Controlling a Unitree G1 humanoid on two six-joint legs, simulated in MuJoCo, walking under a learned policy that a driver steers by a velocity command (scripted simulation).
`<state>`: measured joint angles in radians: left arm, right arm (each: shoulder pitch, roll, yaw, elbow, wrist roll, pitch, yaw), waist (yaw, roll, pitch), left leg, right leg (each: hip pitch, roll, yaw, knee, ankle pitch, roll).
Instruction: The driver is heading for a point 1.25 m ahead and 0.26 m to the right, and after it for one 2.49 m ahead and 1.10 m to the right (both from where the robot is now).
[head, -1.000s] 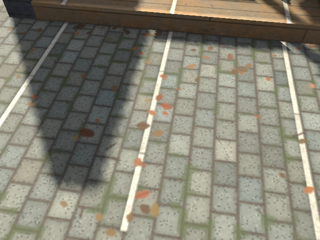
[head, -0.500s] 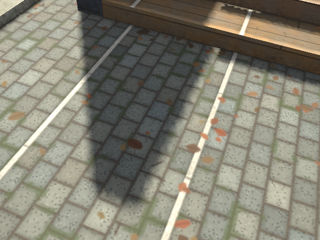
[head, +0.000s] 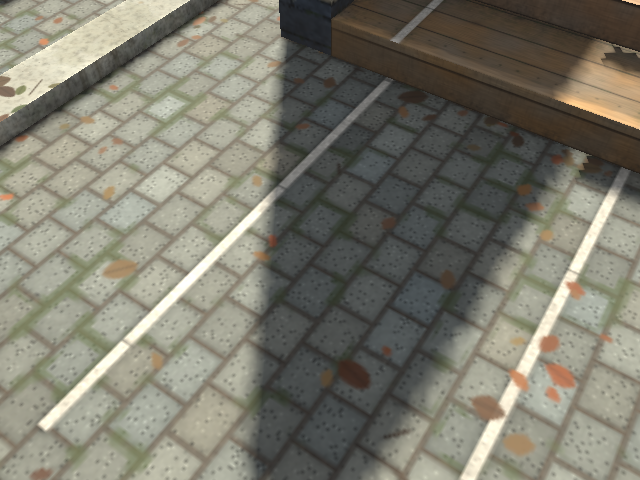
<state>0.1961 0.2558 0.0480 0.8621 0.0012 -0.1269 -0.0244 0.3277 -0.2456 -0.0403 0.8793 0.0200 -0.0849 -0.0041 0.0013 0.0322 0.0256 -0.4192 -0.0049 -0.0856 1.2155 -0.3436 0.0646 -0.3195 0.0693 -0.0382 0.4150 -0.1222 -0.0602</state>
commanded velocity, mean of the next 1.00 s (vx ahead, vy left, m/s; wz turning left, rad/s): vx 0.15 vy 0.00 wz -0.26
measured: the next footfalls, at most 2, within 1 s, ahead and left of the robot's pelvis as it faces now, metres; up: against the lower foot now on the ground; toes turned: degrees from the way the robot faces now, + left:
left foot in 0.32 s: +0.35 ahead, +0.14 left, +0.00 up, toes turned +0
right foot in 0.76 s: +0.24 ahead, -0.09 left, +0.00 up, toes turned -17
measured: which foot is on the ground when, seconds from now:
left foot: up 0.00-0.30, down 0.32-0.76, up 0.78-1.00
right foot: down 0.00-0.34, up 0.36-0.74, down 0.76-1.00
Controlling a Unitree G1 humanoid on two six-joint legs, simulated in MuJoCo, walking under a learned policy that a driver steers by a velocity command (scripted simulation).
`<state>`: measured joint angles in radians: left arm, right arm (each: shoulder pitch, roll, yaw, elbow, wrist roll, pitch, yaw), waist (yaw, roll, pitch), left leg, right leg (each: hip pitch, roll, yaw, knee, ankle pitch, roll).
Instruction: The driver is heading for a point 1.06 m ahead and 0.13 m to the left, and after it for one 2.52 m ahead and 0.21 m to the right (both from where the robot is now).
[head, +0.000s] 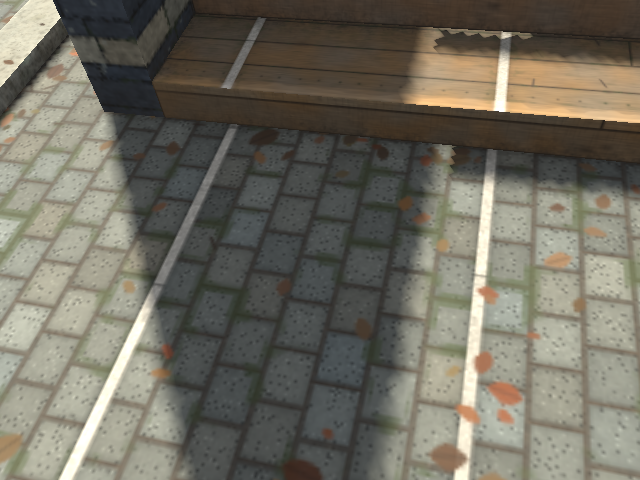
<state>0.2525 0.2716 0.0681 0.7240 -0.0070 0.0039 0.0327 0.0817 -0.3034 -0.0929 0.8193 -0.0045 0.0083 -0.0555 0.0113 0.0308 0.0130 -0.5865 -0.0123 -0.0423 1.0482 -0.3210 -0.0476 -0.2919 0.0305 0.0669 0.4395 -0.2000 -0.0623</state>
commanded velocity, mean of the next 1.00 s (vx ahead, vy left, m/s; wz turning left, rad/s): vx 0.12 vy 0.00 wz -0.13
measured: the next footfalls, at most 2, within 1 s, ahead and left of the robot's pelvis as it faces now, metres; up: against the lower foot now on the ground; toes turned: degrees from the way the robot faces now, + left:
left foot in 0.26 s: +0.06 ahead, +0.15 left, +0.00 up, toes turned -7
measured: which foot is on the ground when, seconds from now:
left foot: up 0.00-0.24, down 0.26-1.00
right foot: down 0.00-0.92, up 0.94-1.00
